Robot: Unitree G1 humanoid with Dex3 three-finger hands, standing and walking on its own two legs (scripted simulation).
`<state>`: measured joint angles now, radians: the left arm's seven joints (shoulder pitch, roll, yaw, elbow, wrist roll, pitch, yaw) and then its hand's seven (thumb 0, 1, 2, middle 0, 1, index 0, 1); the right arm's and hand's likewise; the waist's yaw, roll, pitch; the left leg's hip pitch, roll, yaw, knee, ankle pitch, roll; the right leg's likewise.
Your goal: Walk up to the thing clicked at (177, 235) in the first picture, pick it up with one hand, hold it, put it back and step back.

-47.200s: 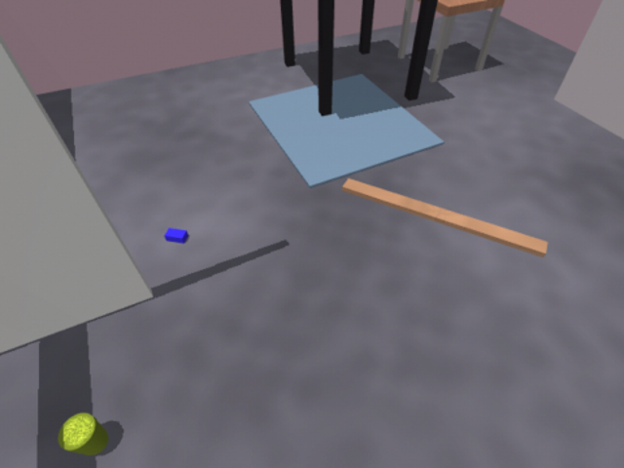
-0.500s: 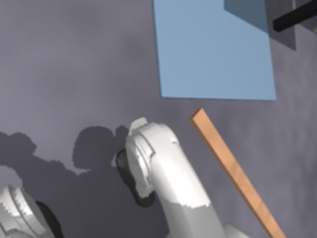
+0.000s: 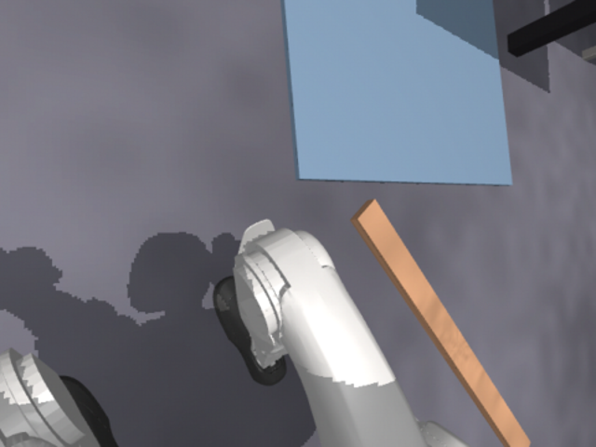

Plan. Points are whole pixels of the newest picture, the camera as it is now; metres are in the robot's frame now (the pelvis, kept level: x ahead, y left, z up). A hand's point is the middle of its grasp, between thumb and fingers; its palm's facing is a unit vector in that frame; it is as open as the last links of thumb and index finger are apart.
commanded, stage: open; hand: left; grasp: from above
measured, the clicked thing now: out of the picture +0.53 +0.45 -0.31
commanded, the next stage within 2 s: withdraw in 0.06 s
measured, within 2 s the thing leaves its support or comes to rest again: neither
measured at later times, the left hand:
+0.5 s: hand out of the picture +0.49 +0.36 -0.20, palm faces -0.24 -0.25 -0.94, open 13.9 cm
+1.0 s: hand out of the picture +0.44 +0.37 -0.13, palm faces -0.43 -0.11 -0.90, open 13.6 cm
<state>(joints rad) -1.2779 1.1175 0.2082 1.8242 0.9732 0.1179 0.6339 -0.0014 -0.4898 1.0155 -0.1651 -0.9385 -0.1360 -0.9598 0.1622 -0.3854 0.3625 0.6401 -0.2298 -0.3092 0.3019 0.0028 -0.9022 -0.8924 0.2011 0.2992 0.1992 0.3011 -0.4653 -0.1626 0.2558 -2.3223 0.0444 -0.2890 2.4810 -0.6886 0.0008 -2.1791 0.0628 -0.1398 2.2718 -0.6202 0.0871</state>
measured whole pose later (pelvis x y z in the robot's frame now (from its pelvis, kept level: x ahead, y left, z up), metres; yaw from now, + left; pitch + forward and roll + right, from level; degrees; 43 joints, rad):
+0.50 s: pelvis +0.01 +0.00 +0.01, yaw +1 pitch +32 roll -15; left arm -1.07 0.91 0.16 1.41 1.02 0.14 0.46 0.00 -0.48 0.98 -0.11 -0.96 -0.11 -0.96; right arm 0.23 -0.34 0.25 0.69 -0.16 -0.24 0.32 0.00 -0.91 -0.90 0.20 0.30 0.20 0.30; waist -0.37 -0.07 0.09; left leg -2.34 0.04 -0.26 2.45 -0.70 -0.01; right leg -2.21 0.04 -0.12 2.27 -0.65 0.06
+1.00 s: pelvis +0.00 -0.01 +0.00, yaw +6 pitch +30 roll -11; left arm -1.05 0.90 -0.01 1.29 1.23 -0.34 0.17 0.00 -0.41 0.96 -0.11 -0.97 -0.12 -0.95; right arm 0.13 -0.34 0.16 0.64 -0.14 -0.02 0.10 0.00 -0.88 -0.89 0.20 0.30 0.20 0.30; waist -0.24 -0.06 0.02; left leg -2.32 0.01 -0.19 2.41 -0.64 -0.01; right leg -2.21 0.01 -0.07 2.30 -0.63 0.05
